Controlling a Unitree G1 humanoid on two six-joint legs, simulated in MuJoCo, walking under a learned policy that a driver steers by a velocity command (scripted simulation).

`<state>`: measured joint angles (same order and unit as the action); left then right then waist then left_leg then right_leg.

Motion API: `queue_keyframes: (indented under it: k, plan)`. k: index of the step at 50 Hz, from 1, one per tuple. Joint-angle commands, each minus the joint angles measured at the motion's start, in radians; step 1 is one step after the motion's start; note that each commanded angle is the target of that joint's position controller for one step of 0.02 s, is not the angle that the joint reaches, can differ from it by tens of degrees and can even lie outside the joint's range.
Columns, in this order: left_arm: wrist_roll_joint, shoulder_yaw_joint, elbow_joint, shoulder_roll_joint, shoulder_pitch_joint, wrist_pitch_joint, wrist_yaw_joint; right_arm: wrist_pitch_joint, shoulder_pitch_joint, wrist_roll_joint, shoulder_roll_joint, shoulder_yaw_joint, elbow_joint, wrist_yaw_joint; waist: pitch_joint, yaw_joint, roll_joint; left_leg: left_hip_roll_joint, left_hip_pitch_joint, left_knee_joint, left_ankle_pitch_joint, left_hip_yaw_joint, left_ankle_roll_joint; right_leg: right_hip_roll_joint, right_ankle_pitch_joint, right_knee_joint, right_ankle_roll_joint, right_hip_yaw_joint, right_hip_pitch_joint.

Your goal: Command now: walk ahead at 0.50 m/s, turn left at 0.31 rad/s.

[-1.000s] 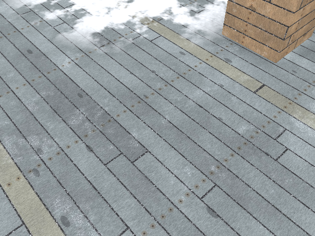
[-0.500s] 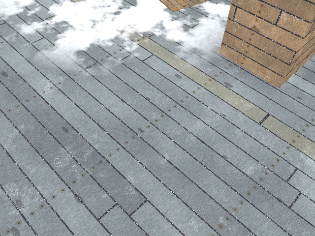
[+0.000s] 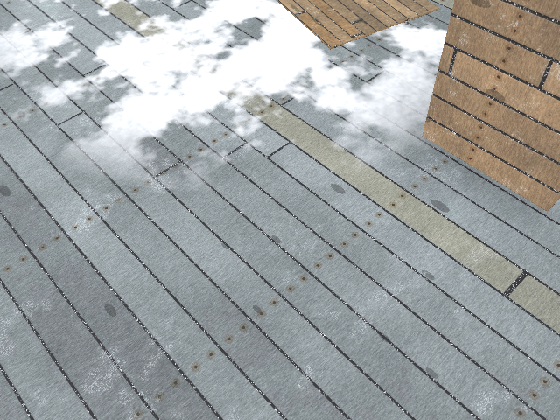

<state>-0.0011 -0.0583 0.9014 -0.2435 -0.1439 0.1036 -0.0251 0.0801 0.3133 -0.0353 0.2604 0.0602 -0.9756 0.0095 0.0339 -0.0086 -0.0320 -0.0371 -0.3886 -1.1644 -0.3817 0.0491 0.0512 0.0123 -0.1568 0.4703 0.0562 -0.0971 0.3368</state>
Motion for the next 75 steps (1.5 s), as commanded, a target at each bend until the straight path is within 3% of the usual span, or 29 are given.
queue_keyframes:
  k: [1, 10, 15, 18, 20, 21, 22, 23, 24, 25, 26, 28, 33, 37, 42, 45, 46, 47, 48, 50, 52, 60, 65, 68, 69, 70, 71, 73, 75]
  plan:
    - [-0.014, -0.016, -0.014, -0.071, -0.032, 0.018, 0.002, -0.010, 0.030, -0.003, 0.063, 0.028, 0.051, 0.006, -0.056, 0.004, 0.131, -0.110, -0.185, -0.011, 0.112, 0.063, 0.007, -0.270, 0.023, -0.316, 0.122, 0.258, -0.184]
    - [-0.013, -0.033, 0.022, -0.139, -0.096, 0.013, 0.044, -0.025, -0.183, 0.016, 0.029, 0.023, 0.144, -0.020, 0.034, 0.036, 0.070, -0.090, -0.292, 0.371, 0.467, -0.002, -0.021, -0.237, 0.233, -0.373, 0.096, -0.032, -0.222]
    - [0.005, -0.043, 0.050, -0.164, -0.195, -0.022, 0.052, -0.026, -0.329, 0.014, 0.012, 0.008, 0.230, -0.054, 0.077, 0.084, 0.053, -0.067, -0.368, 0.507, 0.395, -0.076, 0.007, -0.297, 0.360, -0.300, 0.091, -0.088, -0.426]
    - [0.014, -0.054, 0.033, -0.201, -0.165, -0.045, 0.059, -0.030, -0.305, 0.011, 0.048, 0.023, 0.264, -0.073, 0.025, 0.034, 0.101, 0.004, -0.246, 0.526, 0.254, -0.154, 0.053, -0.312, 0.752, -0.154, 0.064, -0.129, -0.482]
    - [0.017, -0.061, 0.017, -0.227, -0.132, -0.060, 0.065, -0.035, -0.132, 0.005, 0.117, 0.059, 0.239, -0.072, -0.081, -0.074, 0.131, 0.081, -0.002, 0.544, 0.194, -0.189, 0.104, -0.295, 0.963, 0.110, 0.037, -0.147, -0.448]
    - [0.020, -0.057, 0.006, -0.223, -0.114, -0.059, 0.066, -0.037, 0.031, 0.004, 0.181, 0.094, 0.200, -0.057, -0.163, -0.160, 0.095, 0.099, 0.264, 0.629, 0.259, -0.144, 0.146, -0.251, 0.828, 0.350, -0.002, -0.160, -0.312]
    - [-0.010, -0.032, -0.029, -0.132, -0.148, -0.044, 0.060, -0.046, 0.115, 0.008, 0.280, 0.119, 0.178, -0.033, -0.241, -0.132, -0.108, -0.116, 0.570, 0.647, 0.241, 0.222, 0.236, -0.150, 0.184, 0.696, -0.052, -0.154, 0.034]
    - [-0.001, -0.002, -0.075, -0.058, -0.182, 0.001, 0.042, -0.030, 0.081, 0.016, 0.309, 0.112, 0.212, -0.039, -0.375, -0.058, -0.207, -0.309, 0.783, 0.823, 0.126, 0.788, 0.420, 0.050, -0.446, 0.956, -0.081, 0.072, 0.339]
    - [0.038, -0.022, -0.101, -0.141, -0.056, 0.038, 0.026, -0.020, 0.091, 0.025, 0.220, 0.086, 0.212, -0.043, -0.333, -0.114, -0.085, -0.285, 0.774, 0.877, 0.135, 0.712, 0.358, -0.010, -0.392, 0.978, -0.053, 0.200, 0.455]
    - [0.053, -0.022, -0.115, -0.147, -0.014, 0.055, 0.020, -0.010, 0.046, 0.023, 0.173, 0.074, 0.214, -0.042, -0.212, -0.093, -0.050, -0.248, 0.650, 0.873, 0.200, 0.545, 0.314, -0.056, -0.303, 0.911, -0.028, 0.189, 0.481]
    - [0.034, -0.024, -0.100, -0.138, -0.017, 0.059, 0.028, -0.004, -0.031, 0.018, 0.146, 0.066, 0.229, -0.042, -0.139, -0.040, 0.042, -0.198, 0.492, 0.877, 0.290, 0.428, 0.276, -0.101, -0.235, 0.812, -0.027, 0.184, 0.423]
    - [0.007, -0.041, -0.090, -0.158, -0.045, 0.032, 0.032, -0.001, -0.107, 0.028, 0.104, 0.049, 0.259, -0.035, -0.095, 0.020, 0.025, -0.145, 0.303, 0.913, 0.422, 0.320, 0.249, -0.141, -0.171, 0.697, -0.048, 0.185, 0.293]
    - [-0.014, -0.030, -0.147, -0.108, 0.069, -0.002, 0.040, -0.001, -0.046, 0.020, 0.169, 0.063, 0.256, -0.002, -0.044, 0.005, 0.000, -0.086, 0.168, 0.948, 0.505, 0.216, 0.232, -0.109, 0.024, 0.402, -0.121, 0.146, 0.284]
    - [-0.002, -0.011, -0.173, -0.075, 0.180, 0.009, 0.020, -0.007, 0.011, 0.020, 0.148, 0.055, 0.233, 0.004, -0.032, -0.058, -0.052, -0.049, 0.146, 0.943, 0.376, 0.157, 0.169, -0.060, 0.287, 0.127, -0.111, 0.118, 0.187]
    - [0.006, -0.016, -0.208, -0.125, 0.238, 0.029, -0.003, -0.013, 0.075, 0.020, 0.148, 0.052, 0.194, 0.005, -0.006, -0.076, -0.069, -0.142, 0.325, 0.856, 0.382, 0.250, 0.159, -0.053, 0.201, 0.026, -0.054, 0.137, 0.230]
    - [0.004, -0.034, -0.179, -0.164, 0.105, 0.041, -0.005, -0.025, 0.048, 0.023, 0.158, 0.052, 0.198, 0.011, -0.051, 0.006, -0.093, -0.133, 0.381, 0.721, 0.661, 0.247, 0.126, -0.013, 0.111, -0.031, 0.006, 0.093, 0.070]
    - [-0.007, -0.050, -0.145, -0.202, -0.032, 0.044, -0.001, -0.025, 0.030, 0.028, 0.133, 0.041, 0.210, 0.008, -0.160, 0.069, -0.069, -0.078, 0.324, 0.550, 0.720, 0.202, 0.099, -0.054, 0.157, -0.002, 0.051, 0.127, -0.147]
    - [-0.015, -0.064, -0.125, -0.262, -0.198, 0.042, 0.001, -0.021, 0.066, 0.045, 0.094, 0.023, 0.228, 0.008, -0.316, 0.110, 0.061, 0.016, 0.118, 0.250, 0.471, 0.134, 0.054, -0.228, 0.170, 0.037, 0.135, 0.344, -0.456]
    - [-0.007, -0.076, -0.077, -0.292, -0.277, 0.030, -0.010, -0.006, 0.204, 0.014, 0.030, 0.007, 0.220, 0.004, -0.396, 0.062, 0.375, 0.149, -0.226, -0.045, -0.171, 0.088, -0.010, -0.402, -0.078, -0.107, 0.270, 0.793, -0.711]
    - [0.022, -0.037, -0.099, -0.156, -0.183, 0.019, -0.008, 0.005, 0.021, -0.001, 0.158, 0.028, 0.241, 0.000, -0.159, 0.101, 0.150, 0.044, -0.398, -0.141, -0.090, 0.118, 0.001, -0.353, -0.296, -0.189, 0.191, 0.689, -0.536]
    - [-0.002, -0.022, -0.117, -0.128, -0.088, 0.010, -0.007, 0.009, -0.062, 0.026, 0.137, 0.029, 0.263, 0.000, -0.045, 0.052, 0.064, -0.034, -0.337, -0.037, 0.042, 0.063, -0.005, -0.282, -0.087, -0.235, 0.172, 0.515, -0.306]
    - [0.011, -0.031, -0.074, -0.185, -0.119, -0.011, 0.021, -0.001, -0.138, 0.047, 0.040, 0.005, 0.298, 0.008, -0.076, 0.014, 0.110, -0.011, -0.139, 0.406, 0.273, -0.025, -0.085, -0.159, 0.679, -0.217, 0.147, 0.209, -0.157]
    - [0.030, -0.040, -0.058, -0.199, -0.185, -0.054, 0.041, -0.007, -0.266, 0.035, 0.072, 0.013, 0.333, 0.002, -0.078, 0.050, 0.136, 0.052, -0.082, 0.606, 0.373, 0.002, -0.085, -0.161, 0.520, -0.129, 0.115, 0.275, -0.199]
    - [0.034, -0.043, -0.087, -0.195, -0.128, -0.070, 0.053, 0.007, -0.191, 0.044, 0.118, 0.032, 0.313, -0.003, -0.101, -0.009, 0.142, 0.050, 0.052, 0.748, 0.423, 0.016, -0.047, -0.150, 0.382, -0.010, 0.072, 0.350, -0.199]
    - [0.028, -0.036, -0.102, -0.165, -0.127, -0.069, 0.053, 0.015, -0.139, 0.057, 0.153, 0.042, 0.303, 0.004, -0.147, -0.025, 0.104, -0.009, 0.192, 0.790, 0.571, 0.041, -0.010, -0.094, 0.310, 0.092, 0.033, 0.332, -0.146]
    - [0.003, -0.017, -0.140, -0.106, -0.116, -0.065, 0.051, 0.012, -0.049, 0.077, 0.220, 0.055, 0.304, 0.019, -0.262, -0.052, -0.046, -0.215, 0.432, 0.725, 0.956, 0.199, 0.067, -0.009, -0.006, 0.342, -0.016, 0.263, 0.015]
    - [0.007, -0.001, -0.129, -0.059, -0.311, -0.061, 0.046, -0.009, -0.056, 0.078, 0.224, 0.052, 0.314, 0.016, -0.399, 0.024, -0.275, -0.446, 0.626, 0.680, 1.143, 0.433, 0.240, 0.082, -0.609, 0.579, -0.060, 0.204, 0.218]
    - [0.029, -0.040, -0.115, -0.198, -0.245, -0.094, 0.051, -0.035, -0.121, 0.047, 0.115, 0.028, 0.333, 0.014, -0.286, 0.001, -0.113, -0.345, 0.466, 0.759, 0.696, 0.347, 0.206, -0.010, -0.494, 0.745, -0.104, 0.195, 0.309]
    - [0.022, -0.050, -0.128, -0.191, -0.196, -0.139, 0.068, -0.050, -0.215, 0.051, 0.104, 0.020, 0.333, 0.016, -0.169, 0.026, -0.087, -0.274, 0.264, 0.838, 0.437, 0.230, 0.175, -0.056, -0.373, 0.750, -0.135, 0.176, 0.295]
